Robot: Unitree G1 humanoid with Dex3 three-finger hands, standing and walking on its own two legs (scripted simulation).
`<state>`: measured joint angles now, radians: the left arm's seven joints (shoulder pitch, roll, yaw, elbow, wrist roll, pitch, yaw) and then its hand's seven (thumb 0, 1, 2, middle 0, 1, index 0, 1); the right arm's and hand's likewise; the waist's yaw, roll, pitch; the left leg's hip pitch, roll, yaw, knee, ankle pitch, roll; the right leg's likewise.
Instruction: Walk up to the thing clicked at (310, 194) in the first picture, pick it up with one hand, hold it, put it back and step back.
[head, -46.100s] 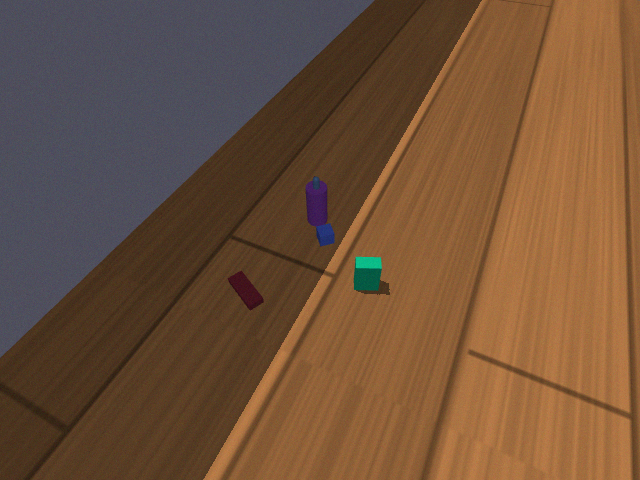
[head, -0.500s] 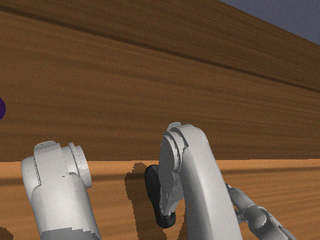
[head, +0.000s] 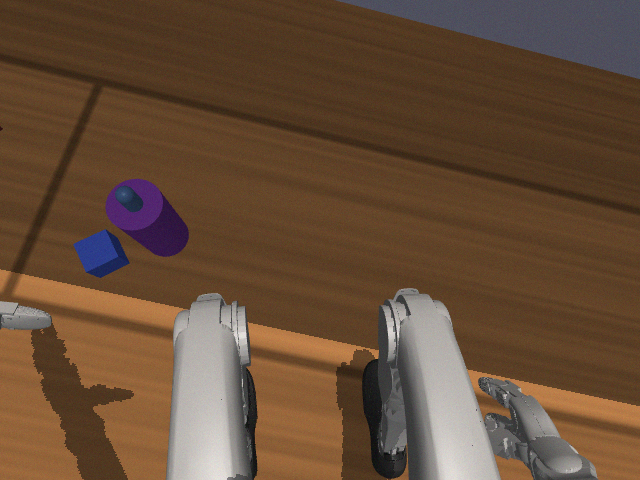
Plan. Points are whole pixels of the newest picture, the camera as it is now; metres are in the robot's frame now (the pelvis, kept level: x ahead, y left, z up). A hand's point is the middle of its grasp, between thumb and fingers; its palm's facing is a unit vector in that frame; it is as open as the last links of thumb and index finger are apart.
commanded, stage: home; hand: left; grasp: from the side
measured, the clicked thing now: (148, 217) +0.48 +0.31 -0.29
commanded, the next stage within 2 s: none
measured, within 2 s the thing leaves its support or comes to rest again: neither
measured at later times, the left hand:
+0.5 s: hand out of the picture +0.27 +0.26 +0.13, palm faces +0.28 -0.87 -0.40, open 17.5 cm
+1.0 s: hand out of the picture +0.23 +0.20 +0.25, palm faces +0.23 -0.93 -0.29, open 17.5 cm
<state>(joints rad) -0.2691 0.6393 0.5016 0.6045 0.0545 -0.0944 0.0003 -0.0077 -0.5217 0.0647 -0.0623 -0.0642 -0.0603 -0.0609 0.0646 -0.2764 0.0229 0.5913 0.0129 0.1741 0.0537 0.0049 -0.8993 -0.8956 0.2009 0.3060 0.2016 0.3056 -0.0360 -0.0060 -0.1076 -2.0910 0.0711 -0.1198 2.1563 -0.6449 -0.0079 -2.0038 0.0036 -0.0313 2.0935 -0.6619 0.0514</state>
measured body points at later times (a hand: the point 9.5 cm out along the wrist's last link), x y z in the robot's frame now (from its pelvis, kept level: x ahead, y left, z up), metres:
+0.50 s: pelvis +0.06 -0.01 +0.23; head +0.17 +0.02 +0.66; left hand +0.25 +0.31 +0.16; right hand +0.26 -0.24 +0.14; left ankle +0.09 +0.13 -0.37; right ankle +0.10 -0.14 -0.37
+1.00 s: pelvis +0.09 +0.00 +0.31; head +0.10 +0.01 +0.76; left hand +0.21 +0.25 +0.27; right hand +0.28 -0.21 +0.24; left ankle +0.09 +0.13 -0.37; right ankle +0.10 -0.14 -0.37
